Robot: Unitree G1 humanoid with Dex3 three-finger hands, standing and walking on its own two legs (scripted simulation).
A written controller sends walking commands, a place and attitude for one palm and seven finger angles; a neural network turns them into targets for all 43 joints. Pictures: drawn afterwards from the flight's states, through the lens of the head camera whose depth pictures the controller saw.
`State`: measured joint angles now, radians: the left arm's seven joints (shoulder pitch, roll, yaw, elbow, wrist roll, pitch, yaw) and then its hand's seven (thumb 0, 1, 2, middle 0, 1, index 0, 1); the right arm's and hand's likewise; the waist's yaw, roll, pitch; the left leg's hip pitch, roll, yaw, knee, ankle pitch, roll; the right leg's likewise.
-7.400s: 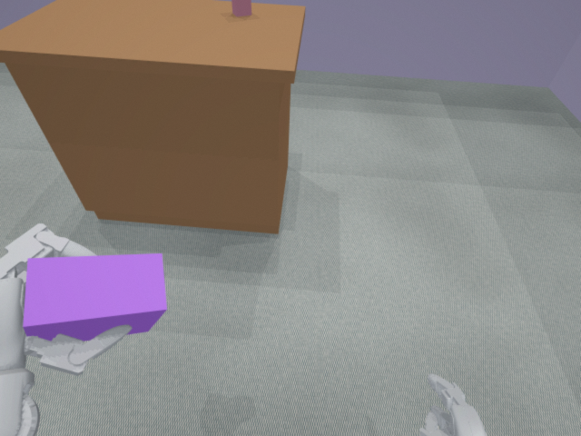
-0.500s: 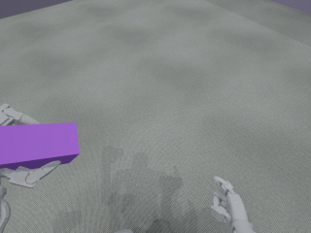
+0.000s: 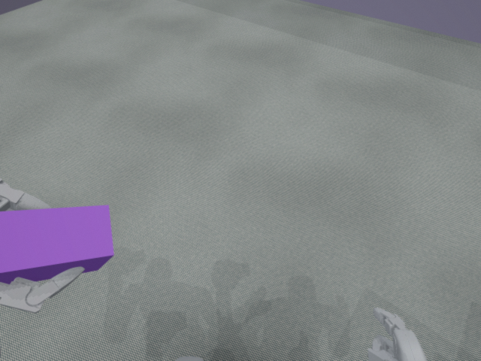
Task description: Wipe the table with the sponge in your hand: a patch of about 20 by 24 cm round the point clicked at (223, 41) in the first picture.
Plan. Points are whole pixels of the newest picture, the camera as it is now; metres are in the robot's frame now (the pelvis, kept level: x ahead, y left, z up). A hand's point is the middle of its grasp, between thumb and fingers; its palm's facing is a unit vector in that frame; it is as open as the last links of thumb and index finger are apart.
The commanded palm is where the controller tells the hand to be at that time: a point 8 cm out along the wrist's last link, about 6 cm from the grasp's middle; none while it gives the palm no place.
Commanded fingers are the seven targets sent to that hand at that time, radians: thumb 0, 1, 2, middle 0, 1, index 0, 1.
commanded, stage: turn to face it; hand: left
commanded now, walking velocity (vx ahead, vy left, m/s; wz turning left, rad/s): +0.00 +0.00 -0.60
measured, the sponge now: (68, 244) +0.22 +0.22 +0.16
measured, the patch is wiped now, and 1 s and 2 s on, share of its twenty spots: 0.00 0.00 0.00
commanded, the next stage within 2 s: none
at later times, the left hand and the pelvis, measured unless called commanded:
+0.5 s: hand (150, 260) +0.21 +0.12 +0.16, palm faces +0.12 -0.87 -0.48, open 10.0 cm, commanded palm +0.15 +0.18 +0.18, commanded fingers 0.00 0.10 1.30 -1.20 -1.60 -1.20 -1.60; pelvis -0.09 -0.04 -0.02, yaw -18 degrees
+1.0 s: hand (223, 295) +0.18 +0.03 +0.16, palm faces -0.12 -0.90 -0.41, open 10.0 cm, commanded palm +0.15 +0.08 +0.18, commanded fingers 0.00 0.10 1.30 -1.20 -1.60 -1.20 -1.60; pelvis -0.15 -0.05 -0.01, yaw -37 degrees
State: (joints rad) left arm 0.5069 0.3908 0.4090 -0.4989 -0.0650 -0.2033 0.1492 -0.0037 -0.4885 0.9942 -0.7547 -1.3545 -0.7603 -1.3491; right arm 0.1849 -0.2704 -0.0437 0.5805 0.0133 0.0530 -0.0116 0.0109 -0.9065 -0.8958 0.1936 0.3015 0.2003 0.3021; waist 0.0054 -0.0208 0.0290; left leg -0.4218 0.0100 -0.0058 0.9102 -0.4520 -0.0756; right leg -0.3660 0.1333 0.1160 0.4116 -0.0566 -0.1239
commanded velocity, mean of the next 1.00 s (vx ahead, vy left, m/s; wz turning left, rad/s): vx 0.00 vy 0.00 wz -0.60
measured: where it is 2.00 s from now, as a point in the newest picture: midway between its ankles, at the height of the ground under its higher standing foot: outside the picture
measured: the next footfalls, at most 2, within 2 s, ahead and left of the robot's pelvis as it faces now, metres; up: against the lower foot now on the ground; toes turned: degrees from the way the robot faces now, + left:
left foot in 0.16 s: -0.02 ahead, +0.14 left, +0.00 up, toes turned -2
right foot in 0.48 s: -0.08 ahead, -0.17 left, +0.00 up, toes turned -23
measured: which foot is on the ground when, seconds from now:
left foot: up 0.00-0.14, down 0.16-0.48, up 0.50-0.80, down 0.82-1.00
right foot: down 0.00-0.16, up 0.18-0.46, down 0.48-0.84, up 0.86-1.00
